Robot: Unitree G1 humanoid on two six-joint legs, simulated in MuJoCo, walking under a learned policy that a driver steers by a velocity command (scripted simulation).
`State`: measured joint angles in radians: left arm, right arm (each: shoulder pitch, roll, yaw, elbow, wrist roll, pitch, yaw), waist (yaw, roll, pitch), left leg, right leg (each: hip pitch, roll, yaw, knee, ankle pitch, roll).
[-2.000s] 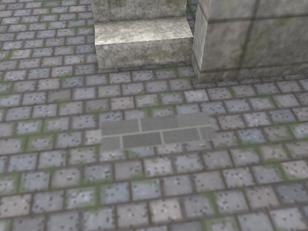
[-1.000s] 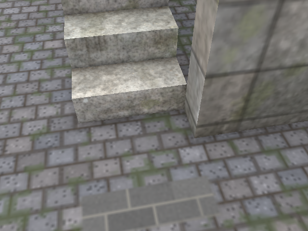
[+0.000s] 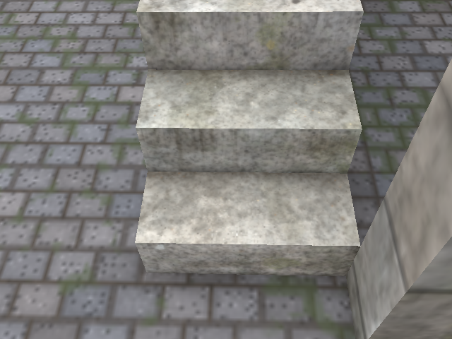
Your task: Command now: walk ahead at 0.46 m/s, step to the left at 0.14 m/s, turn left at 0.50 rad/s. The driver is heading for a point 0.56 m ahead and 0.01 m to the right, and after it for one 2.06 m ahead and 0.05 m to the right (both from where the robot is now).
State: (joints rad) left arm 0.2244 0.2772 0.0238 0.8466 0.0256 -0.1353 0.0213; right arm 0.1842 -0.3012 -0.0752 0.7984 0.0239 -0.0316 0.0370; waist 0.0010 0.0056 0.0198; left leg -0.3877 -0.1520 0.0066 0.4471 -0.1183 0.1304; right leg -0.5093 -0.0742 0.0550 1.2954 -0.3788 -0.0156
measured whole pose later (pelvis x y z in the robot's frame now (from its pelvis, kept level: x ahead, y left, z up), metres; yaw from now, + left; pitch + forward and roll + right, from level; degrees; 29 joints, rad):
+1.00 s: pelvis +0.38 +0.06 +0.01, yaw -7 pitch +0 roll +1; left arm 0.18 0.29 0.09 0.72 -0.03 0.04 0.04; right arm 0.18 -0.19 -0.05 0.68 -0.03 -0.01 -0.05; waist 0.01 -0.03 0.03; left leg -0.24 0.02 0.07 0.43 -0.19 0.02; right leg -0.58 -0.03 0.01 1.32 -0.48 0.12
